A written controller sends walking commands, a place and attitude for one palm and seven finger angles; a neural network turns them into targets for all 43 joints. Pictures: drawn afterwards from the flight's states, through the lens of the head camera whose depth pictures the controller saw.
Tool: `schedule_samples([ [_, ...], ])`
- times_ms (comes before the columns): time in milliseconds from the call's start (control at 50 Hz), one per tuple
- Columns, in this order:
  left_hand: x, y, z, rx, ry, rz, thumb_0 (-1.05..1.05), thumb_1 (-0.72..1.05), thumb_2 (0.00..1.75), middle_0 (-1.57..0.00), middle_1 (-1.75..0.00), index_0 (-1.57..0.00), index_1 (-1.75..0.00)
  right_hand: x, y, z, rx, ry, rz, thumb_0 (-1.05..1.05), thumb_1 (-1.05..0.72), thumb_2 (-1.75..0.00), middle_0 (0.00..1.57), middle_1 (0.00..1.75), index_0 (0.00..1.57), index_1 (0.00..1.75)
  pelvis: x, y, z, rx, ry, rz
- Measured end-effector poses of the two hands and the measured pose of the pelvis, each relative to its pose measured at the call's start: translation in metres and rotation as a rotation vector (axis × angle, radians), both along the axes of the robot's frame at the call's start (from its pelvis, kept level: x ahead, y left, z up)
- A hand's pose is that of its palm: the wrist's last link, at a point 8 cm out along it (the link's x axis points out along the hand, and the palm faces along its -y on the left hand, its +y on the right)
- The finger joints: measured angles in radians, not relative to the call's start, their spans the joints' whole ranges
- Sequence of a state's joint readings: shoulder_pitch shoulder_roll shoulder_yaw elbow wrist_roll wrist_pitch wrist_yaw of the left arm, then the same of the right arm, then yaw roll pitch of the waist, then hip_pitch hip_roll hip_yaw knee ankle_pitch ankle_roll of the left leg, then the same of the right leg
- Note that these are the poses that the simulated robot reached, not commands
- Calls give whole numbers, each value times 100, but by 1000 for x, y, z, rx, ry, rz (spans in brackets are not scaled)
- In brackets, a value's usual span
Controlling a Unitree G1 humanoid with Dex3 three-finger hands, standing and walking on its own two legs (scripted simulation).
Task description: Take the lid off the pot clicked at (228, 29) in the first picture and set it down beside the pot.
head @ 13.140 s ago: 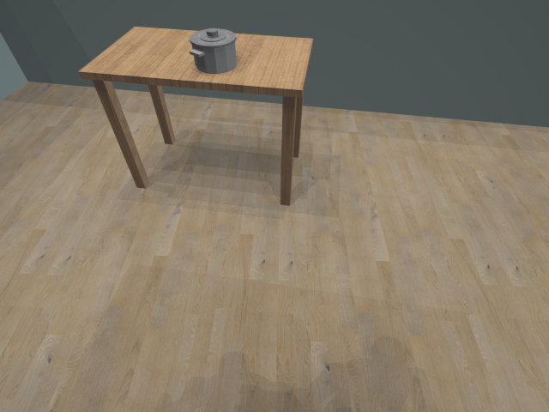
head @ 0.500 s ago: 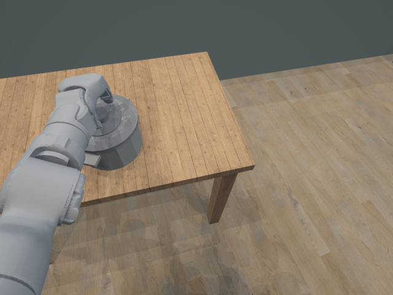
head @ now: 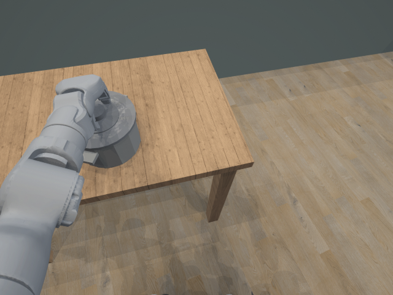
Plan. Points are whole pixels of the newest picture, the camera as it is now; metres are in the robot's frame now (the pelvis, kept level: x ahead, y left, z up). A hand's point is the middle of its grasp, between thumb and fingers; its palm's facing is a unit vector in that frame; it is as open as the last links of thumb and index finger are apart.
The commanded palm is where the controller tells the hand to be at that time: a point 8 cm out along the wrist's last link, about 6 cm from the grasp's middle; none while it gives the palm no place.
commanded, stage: lower the open fingers around the knob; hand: left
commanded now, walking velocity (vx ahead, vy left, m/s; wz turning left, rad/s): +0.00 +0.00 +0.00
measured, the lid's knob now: (95, 112) +0.53 +0.17 +0.03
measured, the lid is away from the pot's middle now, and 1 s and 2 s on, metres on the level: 0.00 0.00 0.00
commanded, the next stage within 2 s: close the fingers and squeeze the knob in 0.12 s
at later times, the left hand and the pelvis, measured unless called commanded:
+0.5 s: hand (90, 117) +0.50 +0.17 +0.05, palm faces -0.40 -0.08 -0.91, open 9.9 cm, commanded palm +0.52 +0.17 +0.10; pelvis +0.00 +0.00 +0.00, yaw +0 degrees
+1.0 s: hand (93, 114) +0.50 +0.17 +0.05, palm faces -0.40 -0.09 -0.91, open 7.6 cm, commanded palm +0.52 +0.17 +0.10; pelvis +0.00 +0.00 +0.00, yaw +0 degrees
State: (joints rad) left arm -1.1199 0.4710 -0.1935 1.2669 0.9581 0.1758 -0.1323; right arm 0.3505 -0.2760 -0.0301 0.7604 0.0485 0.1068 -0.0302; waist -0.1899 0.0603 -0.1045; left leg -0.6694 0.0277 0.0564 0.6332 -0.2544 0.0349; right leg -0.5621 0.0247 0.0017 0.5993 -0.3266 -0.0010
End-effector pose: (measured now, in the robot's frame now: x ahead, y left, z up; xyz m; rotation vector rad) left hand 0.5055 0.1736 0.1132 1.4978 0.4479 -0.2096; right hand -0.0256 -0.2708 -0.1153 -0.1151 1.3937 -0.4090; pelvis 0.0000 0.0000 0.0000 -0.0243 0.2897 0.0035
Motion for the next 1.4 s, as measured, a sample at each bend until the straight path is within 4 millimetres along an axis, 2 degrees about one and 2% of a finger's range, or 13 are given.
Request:
schedule_samples([
  [260, -1, 2, 0, -15, -10, 9, 0, -25, 133, -80, -9, -82, -10, -6, 1, 1, -4, 5, -1, 0, -90, -90, 20, 30, 20, 30, -4, 1, -1, -2, 2, 0],
  [460, -4, 2, -2, -12, -6, -4, 0, -7, 102, -54, -67, -56, -68, -8, 5, 1, -1, 0, -9, 0, -90, -90, 20, 30, 20, 30, -3, 3, -1, -4, -2, -2],
  [560, -6, 2, -5, -23, -8, -2, 0, -1, 95, -49, -83, -52, -84, -7, 7, 0, 4, 2, -5, 0, -90, -90, 20, 30, 20, 30, -3, 4, 0, -4, -6, -1],
  [680, -4, 5, -6, -18, -9, 6, 0, 5, 92, -50, -94, -52, -95, -6, 7, 1, -1, -4, -5, 0, -90, -90, 20, 30, 20, 30, -3, 4, -1, -4, -1, -2],
  [1020, 1, -2, -5, -27, -11, -9, 0, 24, 84, -61, -106, -62, -106, -9, 7, 1, 3, 16, -9, 0, -90, -90, 20, 30, 20, 30, 0, 5, -1, -4, 5, -2],
  [1400, -1, -3, -3, -15, 0, 11, 0, 35, 56, -67, -99, -69, -100, -3, 2, 0, 3, -6, -6, 0, -90, -90, 20, 30, 20, 30, -1, 0, 0, -2, -2, -3],
])
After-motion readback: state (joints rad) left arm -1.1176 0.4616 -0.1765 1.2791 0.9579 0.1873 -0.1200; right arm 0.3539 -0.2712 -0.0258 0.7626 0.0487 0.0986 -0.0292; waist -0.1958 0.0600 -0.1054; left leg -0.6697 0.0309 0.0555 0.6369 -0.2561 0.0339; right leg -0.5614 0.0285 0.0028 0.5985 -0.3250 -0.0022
